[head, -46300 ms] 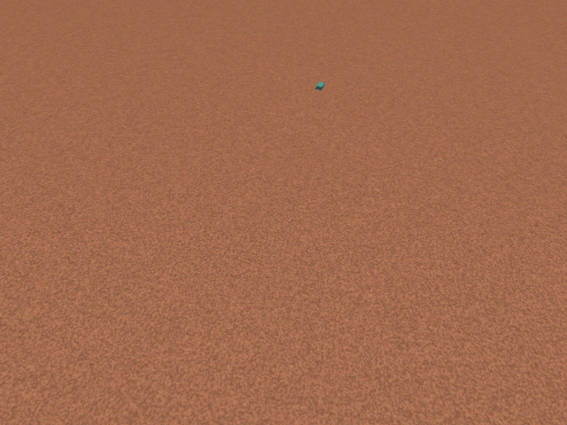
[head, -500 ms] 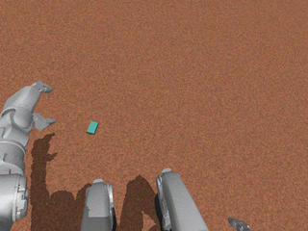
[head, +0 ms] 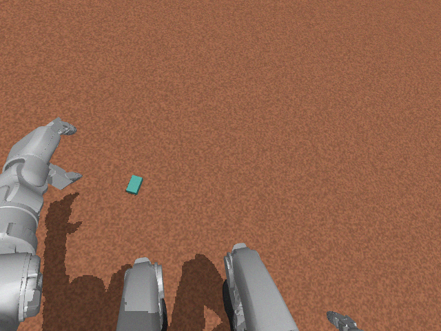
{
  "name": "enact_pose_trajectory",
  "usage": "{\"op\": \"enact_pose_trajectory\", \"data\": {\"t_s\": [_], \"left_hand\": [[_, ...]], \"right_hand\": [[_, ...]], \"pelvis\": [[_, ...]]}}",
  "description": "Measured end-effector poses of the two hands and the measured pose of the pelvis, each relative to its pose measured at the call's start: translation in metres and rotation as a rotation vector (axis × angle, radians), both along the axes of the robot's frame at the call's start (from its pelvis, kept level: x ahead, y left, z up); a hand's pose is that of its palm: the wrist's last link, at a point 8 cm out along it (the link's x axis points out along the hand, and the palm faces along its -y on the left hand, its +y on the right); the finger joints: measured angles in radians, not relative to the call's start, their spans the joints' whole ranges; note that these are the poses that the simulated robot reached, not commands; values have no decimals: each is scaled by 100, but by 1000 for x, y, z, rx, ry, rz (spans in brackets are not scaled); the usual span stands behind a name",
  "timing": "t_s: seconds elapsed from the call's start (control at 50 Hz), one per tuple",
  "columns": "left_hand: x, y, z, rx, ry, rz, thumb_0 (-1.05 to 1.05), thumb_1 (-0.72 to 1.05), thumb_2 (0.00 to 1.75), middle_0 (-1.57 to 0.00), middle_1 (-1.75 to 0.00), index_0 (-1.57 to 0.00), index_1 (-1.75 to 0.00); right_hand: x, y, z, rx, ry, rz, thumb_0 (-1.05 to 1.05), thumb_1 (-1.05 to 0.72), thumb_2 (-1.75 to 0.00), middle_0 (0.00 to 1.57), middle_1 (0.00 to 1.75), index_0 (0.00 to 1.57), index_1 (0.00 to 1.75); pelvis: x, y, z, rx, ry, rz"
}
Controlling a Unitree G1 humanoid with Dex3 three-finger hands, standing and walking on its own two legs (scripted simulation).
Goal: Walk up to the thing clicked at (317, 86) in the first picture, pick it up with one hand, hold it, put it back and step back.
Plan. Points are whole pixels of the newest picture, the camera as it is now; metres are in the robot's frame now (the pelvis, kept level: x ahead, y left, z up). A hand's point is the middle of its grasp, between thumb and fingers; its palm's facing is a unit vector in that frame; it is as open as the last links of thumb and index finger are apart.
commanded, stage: go down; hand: left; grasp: from above
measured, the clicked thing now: (134, 184) +0.57 +0.17 -0.56
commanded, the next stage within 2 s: home in 0.80 s
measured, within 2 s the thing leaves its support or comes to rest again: neither
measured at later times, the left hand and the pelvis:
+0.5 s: hand (62, 169) +0.45 +0.24 -0.08, palm faces -0.37 -0.55 -0.75, open 11.1 cm; pelvis +0.00 +0.00 +0.00, yaw +0 degrees
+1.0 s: hand (62, 170) +0.44 +0.24 -0.08, palm faces -0.37 -0.56 -0.74, open 11.5 cm; pelvis +0.00 +0.00 +0.00, yaw +0 degrees
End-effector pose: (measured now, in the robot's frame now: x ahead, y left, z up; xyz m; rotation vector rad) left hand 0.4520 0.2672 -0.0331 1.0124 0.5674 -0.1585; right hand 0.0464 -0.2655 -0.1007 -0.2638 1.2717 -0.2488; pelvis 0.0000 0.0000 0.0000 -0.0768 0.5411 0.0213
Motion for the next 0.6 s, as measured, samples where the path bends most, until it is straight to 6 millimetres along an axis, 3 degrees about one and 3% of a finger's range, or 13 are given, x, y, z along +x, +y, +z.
{"op": "enact_pose_trajectory", "data": {"t_s": [0.6], "left_hand": [[-5,-4,0,-14,3,17,0,14,77,-20,-61,-22,-61]], "right_hand": [[0,-5,-3,9,-5,5,0,-92,-89,21,30,20,30]], "pelvis": [[-2,-5,0,8,-4,0]]}}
